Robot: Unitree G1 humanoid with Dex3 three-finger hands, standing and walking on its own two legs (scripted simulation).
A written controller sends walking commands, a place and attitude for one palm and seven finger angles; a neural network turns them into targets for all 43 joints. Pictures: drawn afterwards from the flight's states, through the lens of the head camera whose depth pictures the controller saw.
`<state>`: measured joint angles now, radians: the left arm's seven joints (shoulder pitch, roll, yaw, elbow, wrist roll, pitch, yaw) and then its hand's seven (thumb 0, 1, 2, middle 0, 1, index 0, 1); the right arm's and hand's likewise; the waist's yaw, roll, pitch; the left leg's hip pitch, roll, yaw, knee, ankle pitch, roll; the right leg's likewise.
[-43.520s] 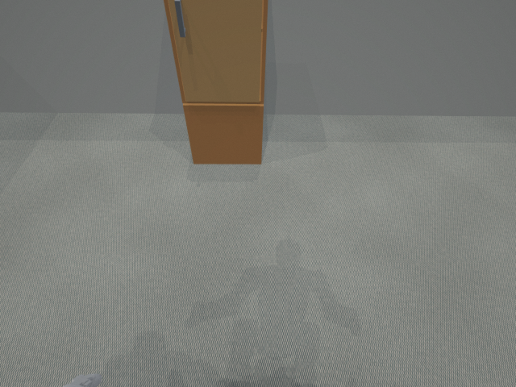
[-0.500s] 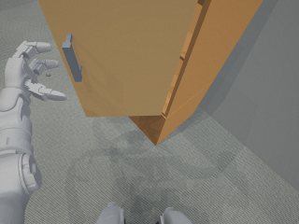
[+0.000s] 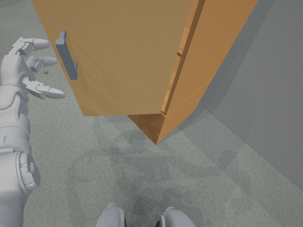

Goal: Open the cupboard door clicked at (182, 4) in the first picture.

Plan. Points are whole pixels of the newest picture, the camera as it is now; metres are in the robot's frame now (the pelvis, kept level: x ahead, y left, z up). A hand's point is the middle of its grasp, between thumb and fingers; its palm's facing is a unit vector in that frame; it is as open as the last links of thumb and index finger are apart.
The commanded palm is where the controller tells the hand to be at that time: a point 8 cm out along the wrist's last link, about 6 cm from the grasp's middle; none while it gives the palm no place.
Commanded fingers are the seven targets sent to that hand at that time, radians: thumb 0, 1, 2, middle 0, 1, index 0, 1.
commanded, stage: slide the fingers in behind the handle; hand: left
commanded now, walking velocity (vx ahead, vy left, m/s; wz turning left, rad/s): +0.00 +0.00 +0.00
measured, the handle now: (68, 56) +0.54 +0.20 +0.09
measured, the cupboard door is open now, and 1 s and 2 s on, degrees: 52 52 52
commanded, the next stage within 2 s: close the thumb around the handle in 1.42 s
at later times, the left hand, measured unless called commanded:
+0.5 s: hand (62, 69) +0.49 +0.21 +0.09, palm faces +0.04 -1.00 +0.00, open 13.9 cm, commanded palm +0.47 +0.25 +0.09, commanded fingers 0.00 -0.50 0.30 -0.30 -1.20 -0.30 -1.20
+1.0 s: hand (77, 70) +0.49 +0.17 +0.09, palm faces +0.04 -1.00 +0.00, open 13.9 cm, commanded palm +0.47 +0.21 +0.09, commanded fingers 0.00 -0.50 0.30 -0.30 -1.20 -0.30 -1.20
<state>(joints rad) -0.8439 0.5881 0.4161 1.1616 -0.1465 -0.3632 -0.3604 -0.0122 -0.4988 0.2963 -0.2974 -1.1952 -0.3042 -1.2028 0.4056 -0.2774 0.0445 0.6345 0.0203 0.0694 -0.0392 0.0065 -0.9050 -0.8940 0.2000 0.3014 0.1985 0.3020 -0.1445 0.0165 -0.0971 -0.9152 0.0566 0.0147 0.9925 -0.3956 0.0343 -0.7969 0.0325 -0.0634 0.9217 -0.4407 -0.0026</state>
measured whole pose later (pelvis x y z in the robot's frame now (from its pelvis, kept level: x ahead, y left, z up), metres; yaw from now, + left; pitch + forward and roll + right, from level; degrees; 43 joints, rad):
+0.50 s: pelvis +0.01 +0.00 +0.00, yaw +0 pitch +18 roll -3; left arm -0.85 0.50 0.38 1.13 -0.13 -0.36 -0.26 -0.01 -0.50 0.30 -0.30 -1.20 -0.31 -1.21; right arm 0.39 -0.26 0.04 0.63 0.01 0.06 -0.02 0.01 -0.91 -0.89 0.20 0.30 0.20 0.30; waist -0.14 0.02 -0.11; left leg -0.91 0.06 0.02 0.99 -0.40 0.03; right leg -0.80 0.03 -0.06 0.93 -0.45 -0.01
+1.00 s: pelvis +0.01 -0.01 +0.00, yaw +0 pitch +17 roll -3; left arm -0.83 0.41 0.33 1.12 -0.12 -0.39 -0.17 -0.01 -0.50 0.30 -0.30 -1.20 -0.30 -1.20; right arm 0.38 -0.25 0.03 0.63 0.01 0.07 0.00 0.01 -0.91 -0.89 0.20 0.30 0.20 0.30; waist -0.14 0.03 -0.11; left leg -0.88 0.05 0.02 0.98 -0.40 0.02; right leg -0.78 0.03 -0.06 0.93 -0.46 -0.01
